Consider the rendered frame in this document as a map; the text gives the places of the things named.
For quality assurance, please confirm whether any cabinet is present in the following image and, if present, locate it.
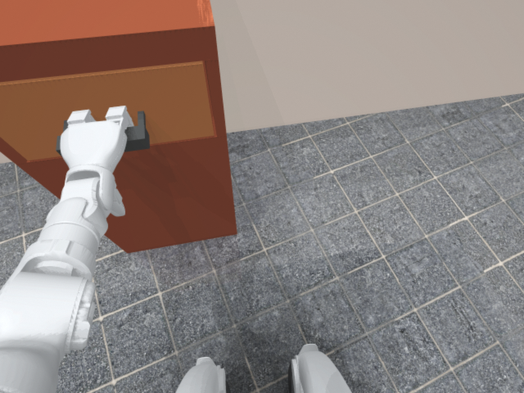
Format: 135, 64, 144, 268
0, 0, 237, 253

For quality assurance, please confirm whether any robot right thigh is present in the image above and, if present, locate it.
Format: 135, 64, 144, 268
291, 351, 352, 393

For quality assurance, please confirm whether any robot left hand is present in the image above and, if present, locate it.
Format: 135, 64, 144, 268
60, 106, 134, 217

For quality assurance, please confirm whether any drawer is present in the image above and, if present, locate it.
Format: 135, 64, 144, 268
0, 61, 214, 160

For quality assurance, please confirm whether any robot right shin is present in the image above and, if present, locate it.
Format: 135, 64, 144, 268
298, 344, 318, 357

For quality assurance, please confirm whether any left robot upper arm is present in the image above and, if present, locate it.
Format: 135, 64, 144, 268
0, 272, 96, 393

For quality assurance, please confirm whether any left robot forearm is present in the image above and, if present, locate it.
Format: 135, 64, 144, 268
0, 165, 115, 306

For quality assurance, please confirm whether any handle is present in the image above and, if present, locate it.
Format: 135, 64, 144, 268
56, 111, 150, 155

